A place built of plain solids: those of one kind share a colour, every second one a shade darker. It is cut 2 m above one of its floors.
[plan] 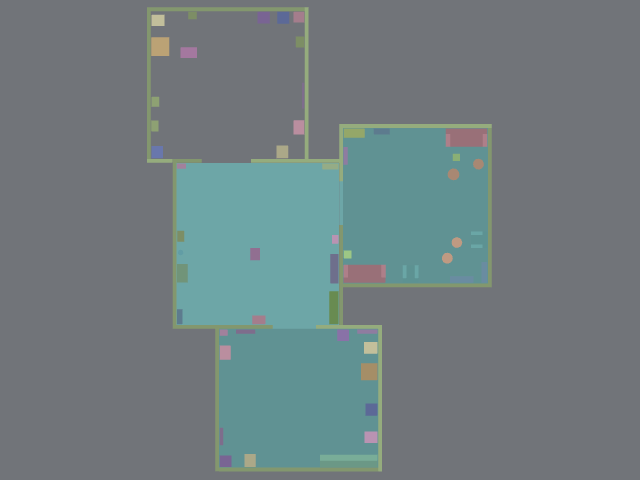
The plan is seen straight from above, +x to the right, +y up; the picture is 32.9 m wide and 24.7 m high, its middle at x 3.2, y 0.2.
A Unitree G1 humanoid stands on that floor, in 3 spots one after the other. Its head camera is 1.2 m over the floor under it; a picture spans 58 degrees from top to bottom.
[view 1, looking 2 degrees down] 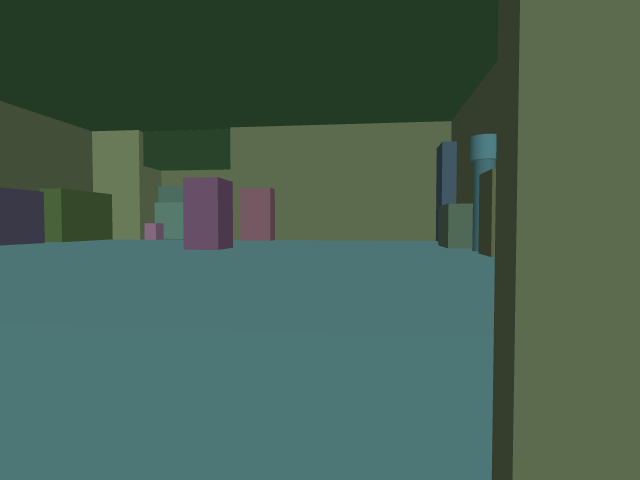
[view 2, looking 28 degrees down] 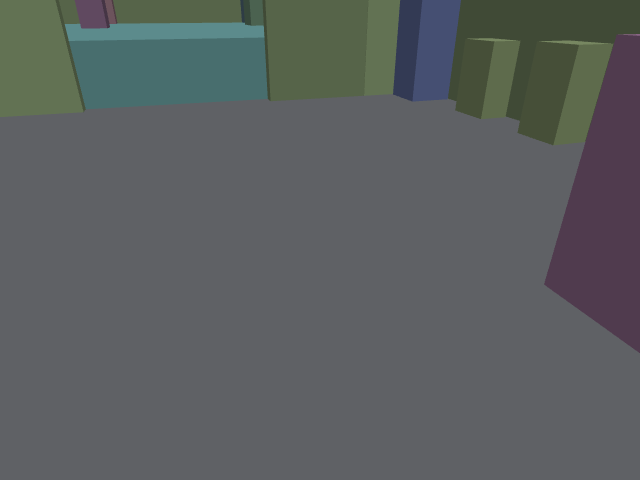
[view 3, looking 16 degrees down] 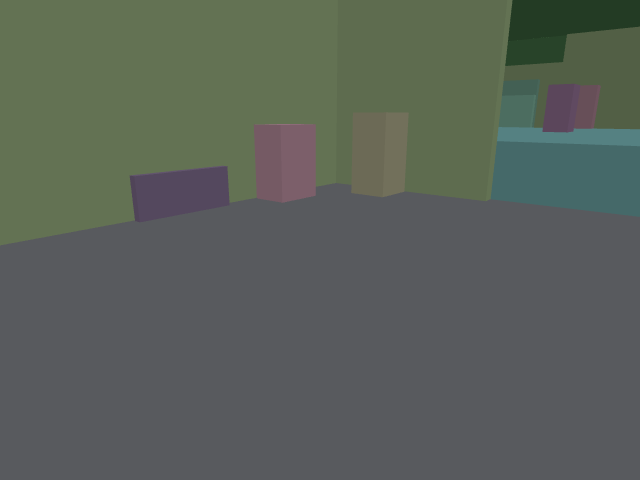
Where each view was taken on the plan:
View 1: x -2.51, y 5.55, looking -83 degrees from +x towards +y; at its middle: wall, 9.80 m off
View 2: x -1.53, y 10.92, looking -108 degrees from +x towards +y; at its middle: ground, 2.56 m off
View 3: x -2.51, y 10.71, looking -50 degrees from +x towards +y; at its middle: ground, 4.35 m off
